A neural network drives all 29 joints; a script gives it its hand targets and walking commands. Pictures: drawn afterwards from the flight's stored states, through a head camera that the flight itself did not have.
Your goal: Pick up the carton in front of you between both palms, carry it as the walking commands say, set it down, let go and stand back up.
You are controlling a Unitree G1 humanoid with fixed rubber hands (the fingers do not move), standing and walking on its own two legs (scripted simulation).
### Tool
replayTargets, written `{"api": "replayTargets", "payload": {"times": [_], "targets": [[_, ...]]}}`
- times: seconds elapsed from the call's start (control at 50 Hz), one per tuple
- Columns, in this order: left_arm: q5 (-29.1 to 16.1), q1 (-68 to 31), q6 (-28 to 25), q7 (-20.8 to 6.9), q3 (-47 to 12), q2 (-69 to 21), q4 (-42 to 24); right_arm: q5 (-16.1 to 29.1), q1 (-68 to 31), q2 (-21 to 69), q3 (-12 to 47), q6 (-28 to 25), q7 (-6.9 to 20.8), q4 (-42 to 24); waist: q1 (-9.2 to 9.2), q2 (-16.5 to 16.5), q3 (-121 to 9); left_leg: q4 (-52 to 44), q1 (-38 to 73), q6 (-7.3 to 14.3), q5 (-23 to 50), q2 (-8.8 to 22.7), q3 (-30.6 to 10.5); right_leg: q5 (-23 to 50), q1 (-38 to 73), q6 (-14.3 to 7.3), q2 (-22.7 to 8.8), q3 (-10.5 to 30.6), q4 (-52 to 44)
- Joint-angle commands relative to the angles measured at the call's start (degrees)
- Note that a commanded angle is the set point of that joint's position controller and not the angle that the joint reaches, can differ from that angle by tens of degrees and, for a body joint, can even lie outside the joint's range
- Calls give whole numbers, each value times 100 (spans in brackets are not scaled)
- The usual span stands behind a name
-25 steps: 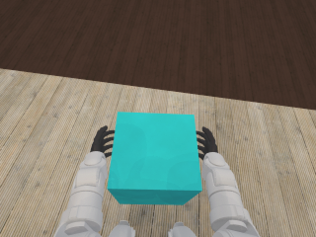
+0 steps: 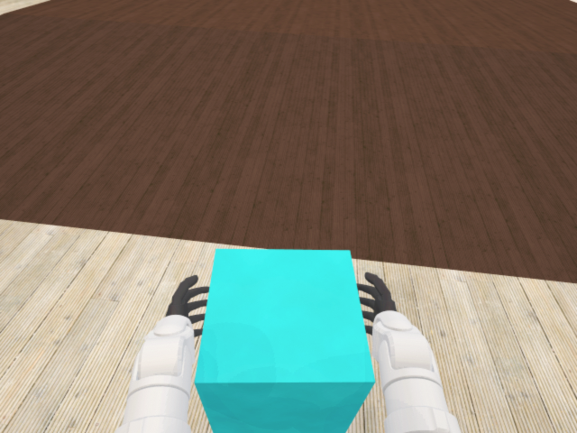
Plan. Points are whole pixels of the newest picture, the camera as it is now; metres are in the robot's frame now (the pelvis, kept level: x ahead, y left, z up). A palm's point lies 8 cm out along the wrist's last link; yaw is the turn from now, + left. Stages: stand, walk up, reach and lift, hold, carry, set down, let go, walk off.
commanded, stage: reach and lift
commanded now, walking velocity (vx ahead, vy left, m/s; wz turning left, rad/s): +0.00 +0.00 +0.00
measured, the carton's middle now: (281, 347) +0.30 +0.00 -0.05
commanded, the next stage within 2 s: hold in 0.90 s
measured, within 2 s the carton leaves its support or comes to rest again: neither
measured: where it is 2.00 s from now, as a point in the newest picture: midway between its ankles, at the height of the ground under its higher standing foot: outside the picture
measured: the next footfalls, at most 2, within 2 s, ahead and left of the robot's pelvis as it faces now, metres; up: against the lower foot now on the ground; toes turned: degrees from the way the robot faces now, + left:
none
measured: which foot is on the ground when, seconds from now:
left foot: down 0.00-1.00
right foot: down 0.00-1.00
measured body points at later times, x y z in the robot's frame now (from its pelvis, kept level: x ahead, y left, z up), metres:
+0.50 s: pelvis +0.00 +0.01 +0.01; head -0.02 +0.01 +0.45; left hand +0.31 +0.16 +0.02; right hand +0.31 -0.15 +0.03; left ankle +0.03 +0.13 -0.74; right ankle +0.01 -0.12 -0.74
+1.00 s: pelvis +0.01 +0.00 +0.01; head -0.03 +0.00 +0.46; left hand +0.30 +0.15 +0.04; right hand +0.31 -0.15 +0.04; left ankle +0.03 +0.13 -0.74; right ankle +0.01 -0.12 -0.74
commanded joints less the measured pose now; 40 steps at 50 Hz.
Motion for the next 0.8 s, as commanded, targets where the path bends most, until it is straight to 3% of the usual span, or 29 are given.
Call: {"api": "replayTargets", "payload": {"times": [0.0, 0.18, 0.56, 0.78], "targets": [[-1174, -3370, -130, -1497, -2982, -5487, 91, 1120, -3135, 5630, 2960, -46, 1524, 255, -14, 7, -763, -485, 503, 143, 9, -355, 55, 1, -124, -91, 256, 59, -708], [-1298, -3781, -169, -1498, -3200, -5716, -103, 1270, -3610, 5733, 3214, -114, 1594, -5, -6, 33, -1420, -476, 825, 98, 274, -355, 65, 262, 139, -82, 296, -6, -645], [-1431, -2823, 90, -1347, -3472, -5563, -783, 1355, -2720, 5383, 3446, 128, 1530, -733, -17, 72, -1408, -725, 1363, -2, 1529, -378, -13, 1368, 621, -32, 387, 11, -863], [-1509, -2650, 220, -1349, -3562, -5394, -1099, 1453, -2508, 5392, 3575, 285, 1473, -1033, 12, 26, -1286, -822, 1402, 16, 1578, -418, 4, 1578, 803, 14, 359, 48, -963]]}}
